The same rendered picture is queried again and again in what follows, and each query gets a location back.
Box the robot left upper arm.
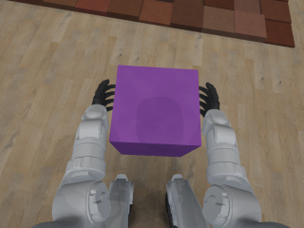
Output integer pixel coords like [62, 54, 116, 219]
[30, 180, 111, 228]

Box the left robot thigh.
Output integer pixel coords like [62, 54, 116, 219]
[97, 179, 134, 228]

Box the robot right forearm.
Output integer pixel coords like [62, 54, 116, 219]
[201, 109, 262, 213]

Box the right robot foot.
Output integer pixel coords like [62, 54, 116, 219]
[165, 192, 178, 228]

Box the carton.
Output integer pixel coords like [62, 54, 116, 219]
[109, 65, 201, 158]

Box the robot left forearm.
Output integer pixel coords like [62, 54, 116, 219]
[51, 104, 109, 218]

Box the robot left hand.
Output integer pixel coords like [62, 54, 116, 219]
[92, 79, 116, 112]

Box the robot right hand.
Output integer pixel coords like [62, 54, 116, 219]
[199, 82, 220, 118]

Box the robot right upper arm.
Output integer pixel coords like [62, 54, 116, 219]
[201, 183, 291, 228]

